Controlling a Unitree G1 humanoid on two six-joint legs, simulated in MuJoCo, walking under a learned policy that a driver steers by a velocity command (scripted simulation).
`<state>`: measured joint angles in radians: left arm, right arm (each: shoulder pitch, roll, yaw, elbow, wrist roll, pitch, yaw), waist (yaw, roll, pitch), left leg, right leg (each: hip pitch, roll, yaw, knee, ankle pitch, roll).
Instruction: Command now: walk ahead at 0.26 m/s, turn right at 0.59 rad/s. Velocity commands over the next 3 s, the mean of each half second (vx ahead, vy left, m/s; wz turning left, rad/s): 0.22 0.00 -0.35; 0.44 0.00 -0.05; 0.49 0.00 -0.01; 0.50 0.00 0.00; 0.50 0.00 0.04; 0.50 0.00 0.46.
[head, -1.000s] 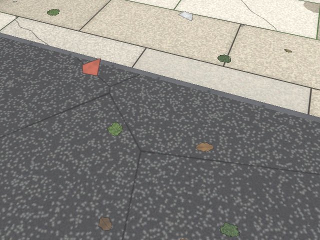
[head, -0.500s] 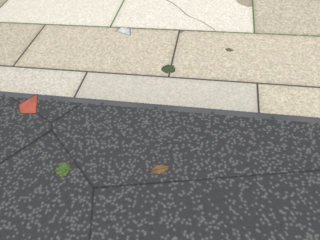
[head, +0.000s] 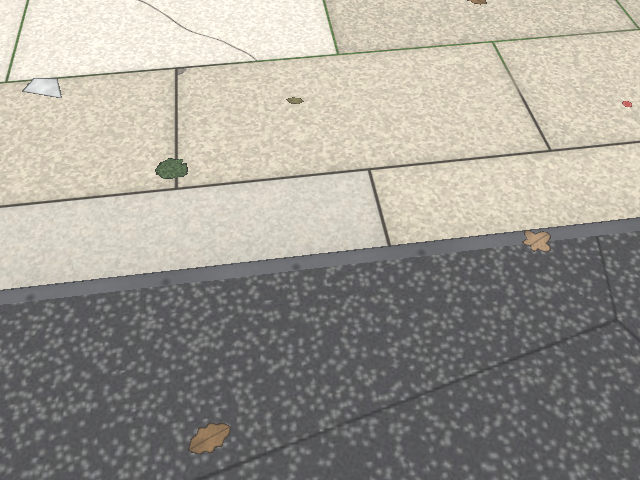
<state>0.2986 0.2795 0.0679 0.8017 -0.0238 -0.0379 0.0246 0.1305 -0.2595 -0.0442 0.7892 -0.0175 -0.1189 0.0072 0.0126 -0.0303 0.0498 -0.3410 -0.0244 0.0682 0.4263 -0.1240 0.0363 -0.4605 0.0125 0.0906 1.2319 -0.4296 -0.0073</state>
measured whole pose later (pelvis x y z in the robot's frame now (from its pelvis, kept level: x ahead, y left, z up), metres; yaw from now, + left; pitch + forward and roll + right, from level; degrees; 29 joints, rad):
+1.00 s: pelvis +0.37 -0.01 +0.01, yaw -9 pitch +2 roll +0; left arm 0.24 0.22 0.02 0.83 0.08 -0.10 -0.04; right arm 0.39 -0.19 0.00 0.91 -0.07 -0.12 0.00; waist -0.04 -0.02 -0.02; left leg -0.15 -0.06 0.04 0.32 -0.20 0.07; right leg -0.61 -0.03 0.06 1.08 -0.20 -0.10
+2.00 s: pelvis +0.93 -0.08 -0.01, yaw -9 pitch +3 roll +2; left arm 0.17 0.23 0.03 0.84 0.10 -0.09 -0.04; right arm 0.46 -0.18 -0.02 0.98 -0.07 -0.12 0.01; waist -0.06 -0.04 -0.06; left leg -0.31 -0.06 0.08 0.61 -0.36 0.09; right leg -0.72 -0.05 0.07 1.20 -0.17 -0.05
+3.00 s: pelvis +1.49 -0.10 -0.13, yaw +9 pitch +3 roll -1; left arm 0.12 0.27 0.07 0.86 0.01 -0.11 0.02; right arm 0.29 -0.23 -0.08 0.77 0.01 -0.05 0.01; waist -0.02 -0.01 0.01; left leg -0.31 -0.10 -0.05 0.42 -0.17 0.10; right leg -0.62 -0.08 0.05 1.06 -0.29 0.01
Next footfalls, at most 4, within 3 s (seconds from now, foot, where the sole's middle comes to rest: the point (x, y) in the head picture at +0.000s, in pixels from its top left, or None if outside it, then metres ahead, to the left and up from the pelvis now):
0.32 right None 0.20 -0.15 -0.77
0.80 left None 0.40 0.07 -0.77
1.30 right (417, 354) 0.72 -0.18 -0.77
1.80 left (336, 268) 0.95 0.00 -0.77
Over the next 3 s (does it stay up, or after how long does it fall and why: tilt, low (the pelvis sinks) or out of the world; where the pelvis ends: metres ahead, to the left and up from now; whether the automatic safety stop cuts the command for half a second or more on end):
stays up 1.49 -0.10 -0.13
